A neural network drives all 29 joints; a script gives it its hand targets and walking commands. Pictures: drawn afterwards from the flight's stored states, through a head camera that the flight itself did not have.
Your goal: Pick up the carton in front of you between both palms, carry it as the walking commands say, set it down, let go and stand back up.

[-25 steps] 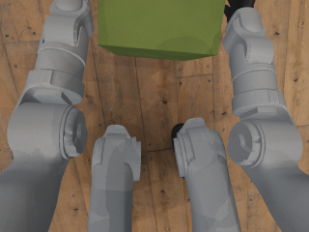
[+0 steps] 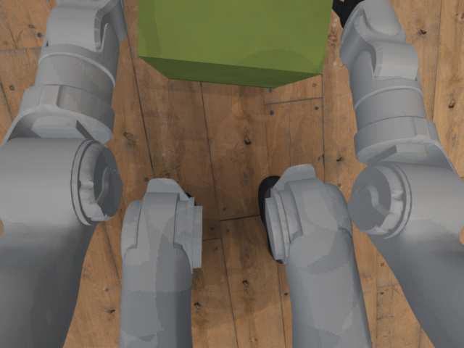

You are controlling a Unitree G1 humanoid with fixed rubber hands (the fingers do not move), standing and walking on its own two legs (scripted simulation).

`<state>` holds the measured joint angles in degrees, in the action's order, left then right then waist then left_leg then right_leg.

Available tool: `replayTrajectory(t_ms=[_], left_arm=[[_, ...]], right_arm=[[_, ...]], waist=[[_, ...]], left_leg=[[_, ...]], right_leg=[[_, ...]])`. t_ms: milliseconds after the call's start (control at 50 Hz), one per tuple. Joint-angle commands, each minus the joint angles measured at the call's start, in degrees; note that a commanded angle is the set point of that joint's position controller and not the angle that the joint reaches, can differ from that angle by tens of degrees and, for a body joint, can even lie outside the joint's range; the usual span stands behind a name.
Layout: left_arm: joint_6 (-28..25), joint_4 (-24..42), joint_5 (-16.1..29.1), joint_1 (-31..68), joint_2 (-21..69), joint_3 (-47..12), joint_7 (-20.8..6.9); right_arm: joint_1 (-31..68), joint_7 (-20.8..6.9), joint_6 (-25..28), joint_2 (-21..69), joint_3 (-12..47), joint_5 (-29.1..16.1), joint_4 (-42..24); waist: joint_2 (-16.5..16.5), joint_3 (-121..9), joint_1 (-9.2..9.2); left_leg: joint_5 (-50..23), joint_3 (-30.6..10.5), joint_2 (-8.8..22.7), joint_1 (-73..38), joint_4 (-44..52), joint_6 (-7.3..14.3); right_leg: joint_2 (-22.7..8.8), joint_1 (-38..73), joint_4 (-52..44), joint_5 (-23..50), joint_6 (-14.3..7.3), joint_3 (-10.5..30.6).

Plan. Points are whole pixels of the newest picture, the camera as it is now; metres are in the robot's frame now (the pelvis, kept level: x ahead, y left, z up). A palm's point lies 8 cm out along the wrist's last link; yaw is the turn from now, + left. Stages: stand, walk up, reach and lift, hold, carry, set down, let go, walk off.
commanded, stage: set down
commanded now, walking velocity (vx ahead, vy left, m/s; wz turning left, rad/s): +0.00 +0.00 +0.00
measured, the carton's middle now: (231, 6) +0.56 -0.03 -0.25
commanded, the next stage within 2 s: let go in 1.74 s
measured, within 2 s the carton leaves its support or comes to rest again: neither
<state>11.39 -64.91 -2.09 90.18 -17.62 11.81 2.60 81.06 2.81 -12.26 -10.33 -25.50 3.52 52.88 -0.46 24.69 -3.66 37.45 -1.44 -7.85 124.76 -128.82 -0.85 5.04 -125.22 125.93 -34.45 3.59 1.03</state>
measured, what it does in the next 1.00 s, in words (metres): stands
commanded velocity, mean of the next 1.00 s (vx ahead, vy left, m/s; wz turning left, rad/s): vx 0.00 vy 0.00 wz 0.00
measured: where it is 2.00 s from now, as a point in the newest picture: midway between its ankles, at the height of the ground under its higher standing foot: (229, 242)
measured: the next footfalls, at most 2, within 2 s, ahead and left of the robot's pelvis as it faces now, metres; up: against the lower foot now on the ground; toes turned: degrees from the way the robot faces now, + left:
none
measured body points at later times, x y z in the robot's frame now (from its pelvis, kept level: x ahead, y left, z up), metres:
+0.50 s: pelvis +0.00 +0.00 +0.00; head +0.38 +0.01 +0.22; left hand +0.58 +0.13 -0.19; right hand +0.54 -0.19 -0.19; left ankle +0.09 +0.11 -0.34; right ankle +0.11 -0.12 -0.34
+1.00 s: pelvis +0.00 +0.00 +0.04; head +0.35 -0.01 +0.31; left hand +0.61 +0.15 -0.08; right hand +0.56 -0.22 -0.08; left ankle +0.09 +0.10 -0.34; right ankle +0.11 -0.12 -0.34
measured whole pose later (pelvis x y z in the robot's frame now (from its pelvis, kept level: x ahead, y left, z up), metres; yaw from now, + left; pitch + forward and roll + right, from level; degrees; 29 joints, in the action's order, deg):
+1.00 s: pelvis +0.00 +0.00 +0.04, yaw -1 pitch +39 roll -1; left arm 10.8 -63.7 7.9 89.1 -26.0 4.1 3.7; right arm 81.1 9.2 -10.0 -16.4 -13.8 -9.9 54.6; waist 0.0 15.3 -4.4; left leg 35.4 -0.4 -3.2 123.3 -120.1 0.5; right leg 2.9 -124.7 117.3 -31.3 0.9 -0.5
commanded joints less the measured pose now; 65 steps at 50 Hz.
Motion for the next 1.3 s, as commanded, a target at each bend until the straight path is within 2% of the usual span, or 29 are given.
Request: replayTrajectory(t_ms=[0,200,340,400,440,460,480,520,620,700,760,840,900,980,1100,1280], left_arm=[[-0.3,2.4,2.0,21.9,45.6,-9.9,-12.8],[1.1,-0.7,-2.4,16.6,40.2,-6.2,-13.4],[0.7,-0.1,-3.2,15.8,37.0,-6.0,-12.8],[-0.8,0.8,-3.5,13.9,24.5,-3.4,-10.0],[-2.6,1.6,-4.4,10.8,2.8,-0.3,-4.9],[-3.8,3.1,-3.6,10.9,-7.0,-0.4,-2.1],[-4.6,4.3,-1.4,13.6,-10.8,-2.1,-0.4],[-5.9,5.3,4.3,18.1,-13.2,-4.5,1.4],[-7.1,5.4,13.5,21.2,-14.3,-11.9,1.2],[-6.4,4.2,16.1,19.5,-15.3,-13.8,0.7],[-5.5,5.2,15.3,19.0,-16.4,-12.7,0.9],[-3.4,10.1,13.1,19.4,-18.1,-10.0,1.7],[-1.4,9.2,10.8,17.6,-17.7,-7.6,1.9],[-1.3,5.3,8.3,14.0,-15.0,-4.9,0.6],[-1.6,5.3,5.6,12.7,-13.2,-2.7,-0.9],[0.9,13.2,5.3,12.3,-13.9,-2.7,-0.9]], right_arm=[[30.3,-12.9,0.3,41.3,16.2,-2.9,-1.3],[24.6,-13.4,-0.7,36.1,10.6,0.3,3.1],[22.6,-12.8,0.2,32.8,7.8,1.5,4.0],[18.9,-9.7,2.2,21.3,4.0,2.4,4.3],[12.6,-4.4,4.6,1.0,-0.6,3.3,5.1],[11.5,-1.4,6.1,-8.8,-1.3,2.2,4.7],[13.5,0.7,7.4,-13.1,-0.9,0.3,4.1],[17.1,2.6,9.0,-16.0,1.6,-3.9,4.4],[20.1,3.3,10.0,-16.4,10.1,-12.3,4.1],[18.7,3.7,8.8,-16.3,13.2,-16.0,3.5],[17.9,4.5,7.7,-16.4,13.4,-16.6,0.9],[17.7,6.1,5.5,-16.2,13.0,-16.0,-5.6],[16.3,6.8,3.2,-15.1,11.9,-14.6,-6.3],[13.6,6.2,2.9,-12.4,9.7,-11.7,-3.3],[11.3,4.7,3.2,-11.4,6.8,-8.4,-3.3],[9.2,4.2,0.9,-13.2,6.5,-9.2,-10.5]], waist=[[-2.9,-47.3,-1.05],[-3.6,-38.9,-0.37],[-3.6,-39.5,-0.78],[-3.7,-42.6,-1.38],[-4.1,-45.5,-1.85],[-4.3,-48.5,-2.16],[-4.1,-53.0,-2.65],[-4.3,-59.4,-3.05],[-4.4,-70.6,-3.49],[-4.5,-75.6,-3.53],[-4.6,-81.3,-2.98],[-3.8,-90.4,-2.03],[-3.1,-86.9,-1.38],[-2.4,-77.5,-1.21],[-3.6,-77.9,-2.32],[-6.8,-92.3,-2.71]], left_leg=[[-13.0,0.9,-0.1,-17.4,11.8,2.2],[-10.4,-0.1,0.5,-17.2,11.9,2.4],[-12.3,-0.2,1.1,-20.1,11.5,1.5],[-14.7,0.0,1.9,-23.1,11.1,0.2],[-16.3,-0.2,3.0,-26.7,11.0,-1.1],[-17.8,-0.2,3.4,-28.6,10.8,-1.5],[-19.9,-0.4,3.5,-30.0,10.3,-1.5],[-24.9,-0.9,3.9,-31.0,9.1,-1.3],[-27.9,-0.6,5.2,-29.3,7.5,-0.6],[-25.4,0.5,5.8,-30.9,8.6,0.1],[-23.5,1.7,5.6,-32.2,10.2,0.5],[-22.5,3.2,4.6,-35.4,14.1,1.3],[-19.7,3.4,4.2,-33.9,18.0,1.5],[-17.1,2.8,4.0,-28.9,22.5,1.5],[-18.2,2.1,3.6,-31.3,28.4,1.0],[-25.9,2.3,3.0,-47.2,37.0,0.2]], right_leg=[[1.4,21.8,-7.5,14.0,-3.5,-3.8],[1.3,17.3,-7.3,9.9,-3.9,-3.6],[0.9,18.7,-6.5,11.4,-3.1,-3.9],[0.2,21.3,-5.9,13.8,-2.0,-4.5],[-0.8,22.9,-6.0,15.3,-1.2,-5.2],[-1.1,23.6,-6.0,16.6,-0.9,-5.4],[-1.2,24.8,-5.7,18.9,-0.7,-5.6],[-1.6,26.0,-4.8,23.9,-1.1,-5.0],[-3.1,33.7,-3.6,31.0,-2.0,-3.2],[-3.4,37.1,-5.2,30.2,-2.2,-2.9],[-3.0,41.2,-7.2,29.8,-2.4,-3.1],[-1.8,46.4,-11.2,29.1,-2.6,-4.1],[-1.5,44.0,-15.4,25.2,-2.4,-4.3],[-1.5,37.9,-19.7,21.8,-2.1,-3.8],[-1.6,36.0,-25.3,22.0,-1.8,-4.2],[-0.8,42.8,-34.1,26.8,-1.7,-5.5]])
